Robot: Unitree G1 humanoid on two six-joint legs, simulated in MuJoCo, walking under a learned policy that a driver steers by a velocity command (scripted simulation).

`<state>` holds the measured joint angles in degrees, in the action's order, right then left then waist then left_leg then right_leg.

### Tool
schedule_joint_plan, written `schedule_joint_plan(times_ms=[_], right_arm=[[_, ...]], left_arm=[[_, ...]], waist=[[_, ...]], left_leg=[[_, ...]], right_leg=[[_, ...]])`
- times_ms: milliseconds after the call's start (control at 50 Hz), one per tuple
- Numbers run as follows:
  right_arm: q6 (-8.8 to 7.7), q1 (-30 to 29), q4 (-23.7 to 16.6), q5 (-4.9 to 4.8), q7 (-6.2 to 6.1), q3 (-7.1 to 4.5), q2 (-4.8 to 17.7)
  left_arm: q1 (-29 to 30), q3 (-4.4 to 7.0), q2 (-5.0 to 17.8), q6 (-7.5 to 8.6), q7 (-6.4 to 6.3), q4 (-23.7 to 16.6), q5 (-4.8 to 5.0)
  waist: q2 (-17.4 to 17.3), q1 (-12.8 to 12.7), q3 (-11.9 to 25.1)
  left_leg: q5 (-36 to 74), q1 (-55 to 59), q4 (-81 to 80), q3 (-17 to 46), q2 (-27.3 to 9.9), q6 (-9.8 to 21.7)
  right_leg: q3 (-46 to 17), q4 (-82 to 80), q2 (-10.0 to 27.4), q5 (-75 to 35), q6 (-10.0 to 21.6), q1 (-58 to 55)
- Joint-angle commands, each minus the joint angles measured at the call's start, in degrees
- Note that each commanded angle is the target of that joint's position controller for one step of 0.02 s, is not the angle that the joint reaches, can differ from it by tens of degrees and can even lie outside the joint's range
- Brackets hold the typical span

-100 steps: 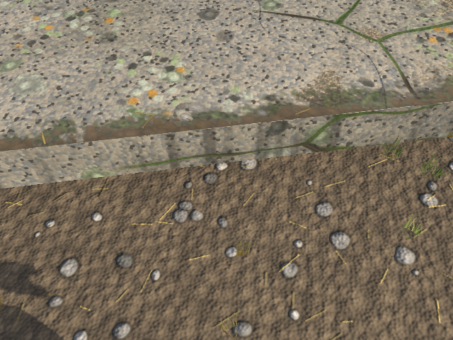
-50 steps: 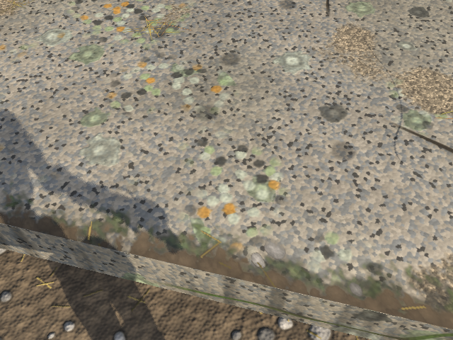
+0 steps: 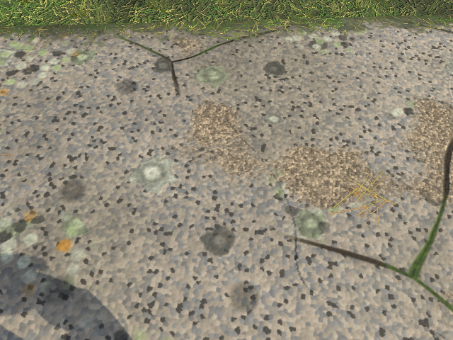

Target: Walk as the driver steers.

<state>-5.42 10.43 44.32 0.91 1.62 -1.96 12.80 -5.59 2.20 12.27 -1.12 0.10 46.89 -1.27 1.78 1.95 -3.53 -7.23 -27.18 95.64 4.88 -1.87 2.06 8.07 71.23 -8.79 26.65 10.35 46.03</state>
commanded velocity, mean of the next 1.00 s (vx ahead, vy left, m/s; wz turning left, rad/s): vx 0.28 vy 0.00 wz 0.37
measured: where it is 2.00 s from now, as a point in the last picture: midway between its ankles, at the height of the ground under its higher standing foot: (229, 311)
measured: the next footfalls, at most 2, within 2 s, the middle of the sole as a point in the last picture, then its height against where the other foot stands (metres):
left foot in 0.42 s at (198, 327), level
right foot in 0.96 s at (246, 268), level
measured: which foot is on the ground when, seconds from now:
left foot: up 0.00-0.40, down 0.42-0.96, up 0.98-1.00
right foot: down 0.00-0.42, up 0.44-0.94, down 0.96-1.00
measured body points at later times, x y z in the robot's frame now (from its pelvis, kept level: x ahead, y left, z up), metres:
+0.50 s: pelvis +0.33 +0.02 +0.10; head +0.35 +0.00 +0.55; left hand +0.35 +0.29 -0.01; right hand +0.46 -0.23 -0.02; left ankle +0.39 +0.05 -0.62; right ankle +0.16 -0.07 -0.50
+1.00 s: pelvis +0.46 -0.03 +0.11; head +0.49 -0.03 +0.56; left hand +0.53 +0.28 +0.03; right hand +0.66 -0.26 -0.01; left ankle +0.38 +0.05 -0.61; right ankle +0.56 -0.10 -0.62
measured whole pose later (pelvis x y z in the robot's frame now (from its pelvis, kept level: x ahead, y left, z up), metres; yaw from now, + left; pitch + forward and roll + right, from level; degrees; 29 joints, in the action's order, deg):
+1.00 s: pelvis +0.46 -0.03 +0.11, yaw +27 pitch +1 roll +1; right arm 1.6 18.0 39.8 0.8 -0.8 -4.9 17.8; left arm -8.3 -0.1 15.0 0.7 -3.0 35.5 -0.9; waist -1.3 3.0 -1.3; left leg -25.6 -15.6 40.2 13.3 10.7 2.9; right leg -2.4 32.1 -2.0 9.8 1.0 21.1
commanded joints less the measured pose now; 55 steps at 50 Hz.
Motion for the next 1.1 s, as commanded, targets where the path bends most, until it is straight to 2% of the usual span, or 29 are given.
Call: schedule_joint_plan(times_ms=[20,60,80,100,140,180,200,260,300,380,400,420,440,460,480,520,560,620,700,760,880,940,960,980,1000,1020,1040,1060,1100], right_arm=[[1.44,6.05,-6.79,2.06,-2.74,1.67,-3.01],[2.21,4.39,-7.91,2.35,-3.79,2.54,-5.10],[2.65,4.63,-7.68,2.12,-3.80,2.44,-3.52],[2.75,1.96,-7.43,1.32,-3.69,1.49,-0.63],[3.04,-3.07,-8.97,0.84,-2.48,0.74,1.83],[3.14,-4.53,-7.81,-0.38,-0.67,0.51,1.24],[2.91,-5.53,-8.41,-0.75,0.10,0.77,0.18],[2.93,-8.75,-7.78,-1.33,1.04,0.68,-0.44],[3.56,-7.97,-7.30,-0.75,0.69,0.07,1.12],[4.28,3.67,-2.74,0.56,-0.27,-1.99,6.19],[3.98,10.28,-0.68,0.57,-0.44,-2.61,7.24],[3.35,18.08,1.32,0.84,-0.92,-3.24,7.47],[2.86,15.57,1.82,0.29,-1.48,-3.26,8.35],[2.29,13.97,0.09,0.45,-1.50,-4.14,12.19],[2.51,10.80,-2.52,-1.14,-1.72,-4.76,12.06],[3.05,4.18,-4.80,-1.08,-2.05,-3.35,7.32],[2.35,6.91,-3.92,-1.43,-2.29,-3.04,7.68],[1.70,9.17,-3.13,-0.33,-2.04,-3.72,10.92],[3.29,11.79,-3.11,-0.65,-2.35,-3.66,10.69],[4.41,12.84,-3.93,-0.37,-2.76,-3.98,11.39],[5.81,10.93,-6.54,0.96,-2.61,-4.61,12.23],[6.25,5.02,-8.37,-0.19,-2.31,-4.63,12.08],[6.16,4.67,-9.19,-0.90,-2.27,-4.14,10.38],[6.19,10.31,-9.72,-0.89,-2.38,-2.93,5.46],[6.76,12.47,-9.42,0.31,-2.86,-4.14,10.26],[7.06,12.91,-8.11,1.66,-2.92,-4.50,11.64],[7.43,10.41,-7.06,1.50,-2.53,-4.62,12.02],[7.89,9.32,-6.85,0.84,-2.05,-4.41,11.04],[8.52,8.59,-6.81,0.07,-1.21,-3.86,9.81]], left_arm=[[-7.26,0.97,0.78,3.97,0.05,3.11,-1.17],[-9.45,1.10,1.83,6.46,0.63,6.59,-0.41],[-6.43,1.20,2.65,6.84,0.98,5.06,-0.43],[-6.50,0.86,1.88,7.51,1.04,3.69,0.03],[-10.92,1.51,4.04,8.39,0.55,4.95,1.35],[-16.09,1.84,5.03,8.16,-0.17,5.07,1.92],[-17.31,1.68,4.85,8.40,-0.38,3.88,2.17],[-18.30,1.69,5.33,8.42,-0.71,2.58,1.29],[-19.46,1.67,6.41,8.50,-1.50,2.50,0.85],[-19.73,2.03,8.60,7.11,-4.90,1.29,-0.46],[-18.12,2.69,10.33,6.47,-5.50,0.28,-0.64],[-12.18,3.44,12.20,6.15,-5.57,-1.94,0.76],[-12.26,1.94,5.11,6.55,-4.36,-4.90,0.75],[-18.92,1.14,2.39,6.37,-4.12,-7.12,2.07],[-17.54,1.19,6.13,6.58,-3.33,-7.56,1.04],[-12.15,1.84,9.50,7.00,-2.03,-8.76,0.10],[-10.83,1.59,8.34,4.68,-1.49,-9.78,-1.12],[-11.12,0.38,5.58,2.15,-1.87,-10.21,-0.91],[-5.05,-0.10,5.90,0.99,-2.03,-12.17,-0.85],[-1.02,-0.48,5.92,0.32,-1.97,-13.66,-0.46],[1.49,-0.64,7.50,1.62,-2.63,-15.65,0.58],[-5.46,-0.54,7.69,2.63,-3.10,-14.28,0.94],[-8.10,-0.10,9.23,3.10,-3.55,-13.71,0.21],[-7.78,0.65,13.95,2.96,-4.10,-14.73,-0.26],[-9.23,1.08,15.47,2.00,-3.52,-14.24,0.59],[-10.03,0.92,13.33,1.66,-3.10,-14.16,0.82],[-8.19,-0.07,9.60,1.61,-2.93,-14.32,0.90],[-5.65,-0.38,8.60,1.45,-2.83,-14.57,0.69],[-4.26,-0.07,9.42,1.72,-2.94,-14.43,-0.02]], waist=[[-1.18,1.12,6.38],[-3.23,3.92,4.65],[-6.06,5.49,2.60],[-7.32,3.14,2.17],[-3.02,0.09,2.25],[0.03,-3.31,6.52],[1.13,-4.26,5.21],[3.76,-5.59,4.94],[5.97,-4.64,4.71],[6.91,0.76,5.85],[6.32,3.72,6.59],[2.50,9.89,7.72],[-9.77,4.01,9.44],[-11.20,-1.12,17.62],[-2.82,0.12,19.20],[4.35,-2.94,7.84],[3.89,-3.51,4.80],[-0.77,-3.84,6.39],[-6.32,-1.10,9.46],[-7.64,0.82,9.90],[-8.50,1.41,7.55],[-8.76,-3.24,6.10],[-5.84,-3.82,6.99],[9.07,-0.27,9.91],[13.80,-0.75,10.45],[8.80,-0.25,9.42],[3.59,-0.42,7.10],[2.87,0.55,5.94],[6.68,0.45,6.83]], left_leg=[[-6.80,-20.72,18.85,1.76,1.21,2.83],[-6.21,-24.88,13.87,4.36,-0.50,4.21],[-5.71,-21.10,-2.07,3.81,-1.20,3.44],[-0.21,-18.23,-9.50,1.22,-0.54,2.53],[5.46,-18.23,-23.02,-4.39,-0.08,1.68],[10.21,-17.44,-32.82,-9.59,0.83,2.85],[12.90,-15.63,-39.72,-10.80,0.31,3.53],[16.47,-7.88,-53.18,-13.82,3.49,5.09],[13.21,-3.81,-58.46,-15.40,6.24,5.52],[5.22,2.16,-66.23,-14.78,9.74,6.14],[5.97,7.27,-70.42,-12.33,8.65,7.27],[14.83,16.84,-78.49,-8.45,5.52,10.89],[38.89,33.53,-67.56,1.49,-4.82,13.67],[62.09,43.99,-64.66,23.52,-18.17,25.82],[49.45,39.64,-71.43,25.10,-18.50,27.52],[33.42,24.61,-78.41,17.97,-12.57,22.41],[37.84,17.21,-79.49,13.07,-8.82,18.75],[45.86,14.73,-76.87,8.90,-4.29,15.01],[43.86,18.68,-72.98,8.64,-1.16,9.10],[36.59,21.28,-71.69,12.62,-1.75,7.96],[33.66,23.57,-68.16,22.06,-4.70,10.45],[23.93,17.03,-65.28,23.50,-1.10,5.95],[12.61,11.21,-61.01,21.37,1.61,2.90],[-18.64,4.05,-47.42,10.61,8.21,-0.34],[-35.49,-3.00,-38.15,2.18,14.38,-1.70],[-32.14,-3.53,-29.65,2.07,10.46,-2.61],[-26.95,-3.05,-27.35,2.67,9.22,-3.23],[-23.18,-1.65,-27.27,2.67,8.52,-4.04],[-18.86,-0.11,-25.86,1.45,8.95,-5.15]], right_leg=[[-41.67,-41.54,15.66,-15.40,3.18,-17.84],[-29.98,-41.26,15.36,-22.60,-0.49,-15.79],[-22.63,-44.46,12.85,-20.74,-2.55,-12.58],[-18.83,-48.46,11.50,-29.30,-4.68,-13.44],[-13.08,-53.66,10.40,-46.12,-6.56,-21.10],[-8.34,-56.43,9.47,-52.40,-8.82,-34.51],[-7.36,-57.20,9.63,-55.53,-9.91,-36.17],[-4.04,-61.94,11.29,-58.48,-10.75,-42.75],[-1.36,-59.75,13.39,-72.45,-11.16,-48.82],[-0.19,-42.54,18.28,-90.16,-12.55,-60.42],[-0.61,-32.59,18.89,-87.56,-12.67,-57.88],[1.36,-12.49,14.92,-74.69,-13.05,-49.18],[-1.47,4.58,7.09,-4.42,-12.11,-26.00],[-9.94,20.46,3.37,6.40,-13.92,-11.47],[-15.26,20.65,6.56,-2.53,-13.21,-9.05],[-13.16,12.85,9.09,-7.08,-12.25,-8.75],[-12.41,5.20,10.33,-6.70,-13.33,-12.29],[-10.23,-3.74,10.28,-7.53,-14.08,-13.74],[-9.64,-12.83,10.02,-13.23,-14.02,-11.38],[-10.35,-17.51,9.66,-14.11,-13.85,-10.27],[-12.90,-27.41,7.36,-7.42,-11.89,-13.72],[-12.78,-45.01,6.78,-13.71,-10.35,-28.38],[-16.01,-50.28,11.59,-20.39,-9.04,-37.42],[-30.43,-51.12,27.96,-37.03,-4.71,-45.50],[-41.20,-51.87,33.63,-48.53,3.50,-43.75],[-39.34,-51.84,33.12,-48.22,5.61,-41.74],[-32.26,-51.60,28.65,-43.64,4.07,-38.91],[-26.12,-52.57,24.54,-39.21,1.69,-36.42],[-19.74,-52.63,20.44,-41.09,0.43,-35.49]])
